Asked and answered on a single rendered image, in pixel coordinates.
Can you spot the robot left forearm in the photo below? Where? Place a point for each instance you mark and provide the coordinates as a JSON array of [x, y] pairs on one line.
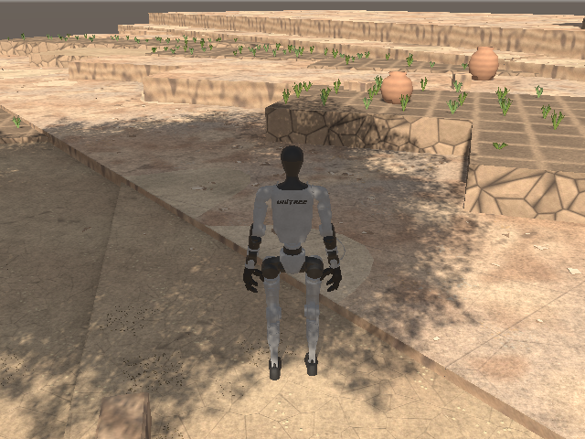
[[253, 250]]

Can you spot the robot left foot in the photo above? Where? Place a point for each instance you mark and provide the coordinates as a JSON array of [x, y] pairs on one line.
[[275, 372]]

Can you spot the robot right hand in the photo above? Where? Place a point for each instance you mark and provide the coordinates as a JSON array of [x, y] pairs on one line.
[[335, 280]]

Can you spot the robot right forearm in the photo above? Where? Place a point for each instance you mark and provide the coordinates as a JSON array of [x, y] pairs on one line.
[[331, 249]]

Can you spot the left robot upper arm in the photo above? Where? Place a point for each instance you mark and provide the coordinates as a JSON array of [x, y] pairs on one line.
[[260, 208]]

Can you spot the right robot upper arm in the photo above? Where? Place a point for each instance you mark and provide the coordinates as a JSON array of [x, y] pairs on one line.
[[324, 210]]

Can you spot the robot left hand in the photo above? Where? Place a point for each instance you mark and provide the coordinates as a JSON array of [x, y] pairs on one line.
[[247, 278]]

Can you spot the robot right shin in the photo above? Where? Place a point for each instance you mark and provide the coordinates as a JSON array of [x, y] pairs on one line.
[[312, 334]]

